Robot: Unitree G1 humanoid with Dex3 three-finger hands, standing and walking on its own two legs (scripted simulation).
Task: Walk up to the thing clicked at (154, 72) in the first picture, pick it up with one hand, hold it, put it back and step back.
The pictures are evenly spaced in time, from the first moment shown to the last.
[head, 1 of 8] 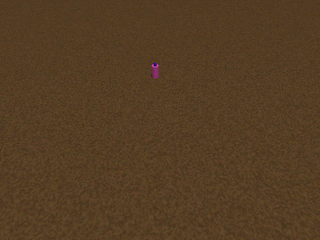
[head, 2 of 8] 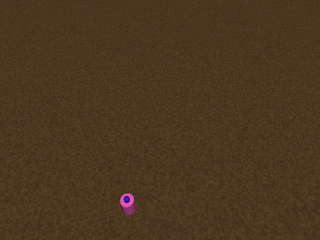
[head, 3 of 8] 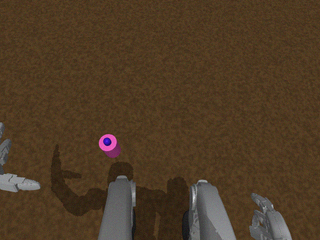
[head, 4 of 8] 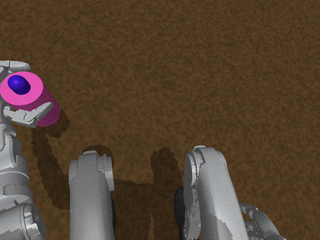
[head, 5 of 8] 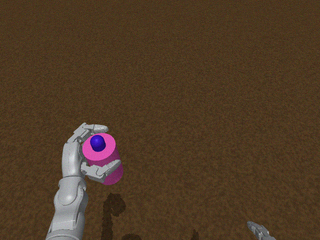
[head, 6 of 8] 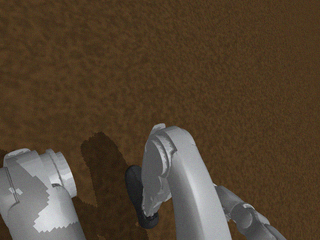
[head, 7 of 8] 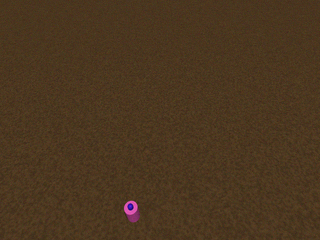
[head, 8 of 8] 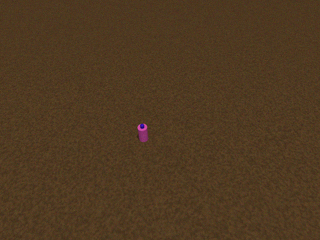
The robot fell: no
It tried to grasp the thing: yes
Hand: left
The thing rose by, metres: 0.69
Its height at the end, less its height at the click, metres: +0.00
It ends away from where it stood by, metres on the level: 0.01
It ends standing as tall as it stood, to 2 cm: yes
